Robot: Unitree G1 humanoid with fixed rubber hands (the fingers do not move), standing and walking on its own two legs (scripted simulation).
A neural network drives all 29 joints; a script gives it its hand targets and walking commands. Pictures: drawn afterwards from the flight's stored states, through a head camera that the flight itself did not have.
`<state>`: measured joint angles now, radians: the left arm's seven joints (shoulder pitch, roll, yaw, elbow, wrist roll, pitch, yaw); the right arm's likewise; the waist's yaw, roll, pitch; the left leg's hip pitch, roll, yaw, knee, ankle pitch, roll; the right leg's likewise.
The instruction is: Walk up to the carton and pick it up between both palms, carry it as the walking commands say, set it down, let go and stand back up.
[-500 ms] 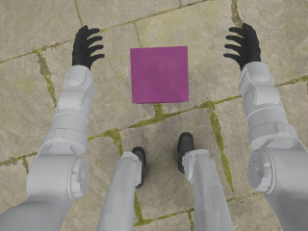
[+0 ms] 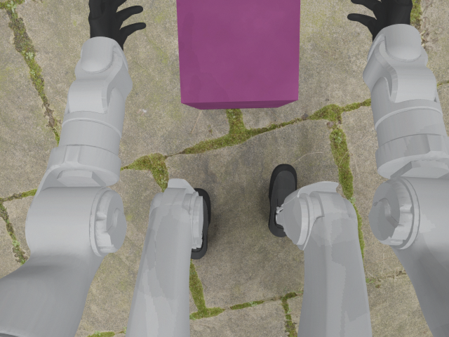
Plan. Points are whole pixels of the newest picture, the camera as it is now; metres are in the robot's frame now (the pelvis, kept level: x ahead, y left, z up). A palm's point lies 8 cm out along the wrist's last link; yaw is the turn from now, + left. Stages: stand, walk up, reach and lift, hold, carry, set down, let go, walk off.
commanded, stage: reach and lift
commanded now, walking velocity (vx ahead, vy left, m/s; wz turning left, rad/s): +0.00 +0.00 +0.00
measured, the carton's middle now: (238, 59) +0.54 +0.01 -0.38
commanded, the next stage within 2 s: none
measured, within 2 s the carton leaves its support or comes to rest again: neither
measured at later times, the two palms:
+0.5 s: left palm (144, 62) +0.51 +0.19 -0.28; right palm (343, 52) +0.54 -0.18 -0.28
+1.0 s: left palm (147, 62) +0.52 +0.19 -0.30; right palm (335, 53) +0.54 -0.17 -0.31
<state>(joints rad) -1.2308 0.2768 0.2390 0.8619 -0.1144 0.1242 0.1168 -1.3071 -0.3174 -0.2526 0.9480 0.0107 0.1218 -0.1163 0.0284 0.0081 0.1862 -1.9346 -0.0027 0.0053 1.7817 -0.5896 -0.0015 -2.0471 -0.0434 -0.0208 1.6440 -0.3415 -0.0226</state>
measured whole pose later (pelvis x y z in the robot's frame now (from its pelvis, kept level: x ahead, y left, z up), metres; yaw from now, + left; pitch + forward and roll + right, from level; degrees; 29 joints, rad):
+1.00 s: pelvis -0.02 +0.00 -0.11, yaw -1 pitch +33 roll +0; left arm -1.48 0.33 0.17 1.06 -0.18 0.08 0.12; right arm -1.59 -0.41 -0.17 1.23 0.10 0.06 -0.08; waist 0.04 0.02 0.52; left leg -2.10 0.00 0.00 2.20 -0.68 0.00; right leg -2.23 -0.04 -0.01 2.03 -0.37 -0.02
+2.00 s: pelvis -0.02 +0.00 -0.12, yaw +1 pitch +32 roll +0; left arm -1.49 0.29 0.14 1.06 -0.18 0.12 0.04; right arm -1.62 -0.37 -0.15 1.23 0.10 0.11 -0.04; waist 0.03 0.03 0.52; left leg -2.10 -0.03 0.00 2.22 -0.68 0.00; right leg -2.23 -0.04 0.00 2.06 -0.39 -0.02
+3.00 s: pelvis -0.03 +0.00 -0.11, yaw +2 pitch +26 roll +1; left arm -1.46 0.22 0.19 0.74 -0.10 0.42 0.19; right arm -1.58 -0.33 -0.25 0.87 0.07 0.37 -0.12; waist 0.00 0.02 0.52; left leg -1.99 -0.03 0.01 2.20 -0.67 -0.01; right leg -2.13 -0.04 0.00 2.06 -0.39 -0.02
